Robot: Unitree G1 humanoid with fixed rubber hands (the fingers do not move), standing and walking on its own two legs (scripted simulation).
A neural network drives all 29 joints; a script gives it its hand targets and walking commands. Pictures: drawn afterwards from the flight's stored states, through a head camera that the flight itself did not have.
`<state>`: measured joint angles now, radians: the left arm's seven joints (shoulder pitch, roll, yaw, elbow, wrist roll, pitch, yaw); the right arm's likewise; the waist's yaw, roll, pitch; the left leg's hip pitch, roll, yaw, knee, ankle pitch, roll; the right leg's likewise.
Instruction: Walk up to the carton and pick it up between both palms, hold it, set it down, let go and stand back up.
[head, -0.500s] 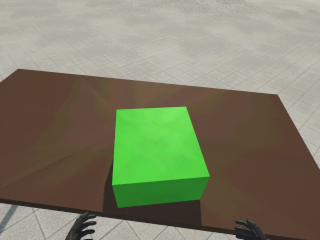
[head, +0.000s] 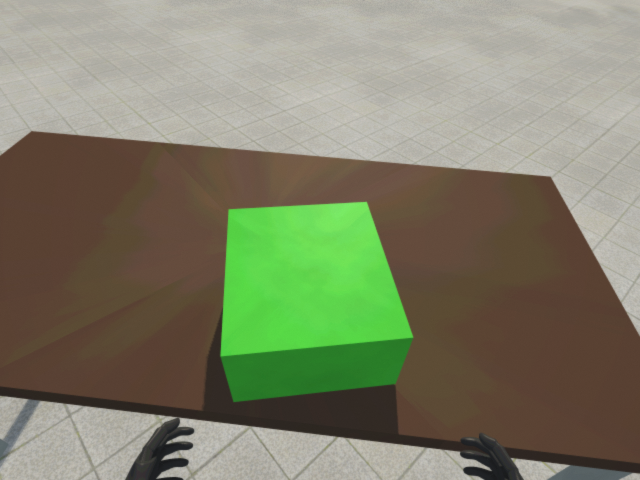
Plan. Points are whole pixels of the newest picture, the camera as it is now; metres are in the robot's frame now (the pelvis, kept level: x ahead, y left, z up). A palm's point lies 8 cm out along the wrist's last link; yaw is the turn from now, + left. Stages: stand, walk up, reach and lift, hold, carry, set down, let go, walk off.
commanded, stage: let go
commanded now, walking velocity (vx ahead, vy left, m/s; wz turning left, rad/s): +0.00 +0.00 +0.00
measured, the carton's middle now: (307, 291) +0.48 +0.05 -0.08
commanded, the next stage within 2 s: stand in 0.20 s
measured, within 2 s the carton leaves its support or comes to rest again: neither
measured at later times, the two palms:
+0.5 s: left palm out of the picture +0.10 +0.27 -0.10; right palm out of the picture +0.08 -0.27 -0.09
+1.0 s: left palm out of the picture +0.01 +0.28 -0.13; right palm out of the picture +0.00 -0.24 -0.11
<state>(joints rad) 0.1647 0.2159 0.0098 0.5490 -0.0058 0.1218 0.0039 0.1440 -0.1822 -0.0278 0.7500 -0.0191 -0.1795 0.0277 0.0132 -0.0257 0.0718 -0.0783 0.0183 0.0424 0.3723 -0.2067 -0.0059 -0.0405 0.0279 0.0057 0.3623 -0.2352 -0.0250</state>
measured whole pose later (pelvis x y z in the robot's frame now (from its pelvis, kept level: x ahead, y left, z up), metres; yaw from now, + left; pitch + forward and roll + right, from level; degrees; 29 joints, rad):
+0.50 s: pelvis -0.01 +0.00 +0.00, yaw +0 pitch -3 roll -1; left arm 0.27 0.28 0.02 0.72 0.02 -0.03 0.00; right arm 0.29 -0.28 -0.03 0.75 -0.01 -0.04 -0.01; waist 0.00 -0.02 0.00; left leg -0.17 0.02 0.03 0.45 -0.23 0.00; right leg -0.12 0.03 -0.01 0.41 -0.24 -0.02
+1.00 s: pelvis -0.05 +0.02 -0.01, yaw +0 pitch -3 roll +0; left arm 0.36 0.28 -0.02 0.79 0.02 -0.02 0.00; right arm 0.39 -0.27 0.00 0.77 -0.01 -0.02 -0.01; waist -0.01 -0.02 -0.01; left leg -0.25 -0.01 0.04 0.48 -0.18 0.03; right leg -0.21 0.00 0.01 0.47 -0.21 0.01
